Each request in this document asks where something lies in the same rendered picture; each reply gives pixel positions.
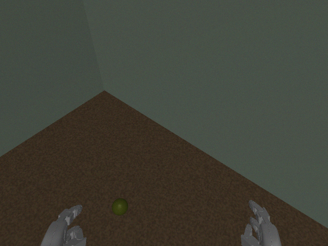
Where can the right robot hand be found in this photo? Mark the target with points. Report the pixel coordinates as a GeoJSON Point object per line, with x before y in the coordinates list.
{"type": "Point", "coordinates": [266, 232]}

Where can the ball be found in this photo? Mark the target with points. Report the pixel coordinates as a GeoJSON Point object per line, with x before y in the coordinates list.
{"type": "Point", "coordinates": [119, 206]}

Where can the left robot hand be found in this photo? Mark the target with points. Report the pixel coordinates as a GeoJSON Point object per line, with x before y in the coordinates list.
{"type": "Point", "coordinates": [58, 233]}

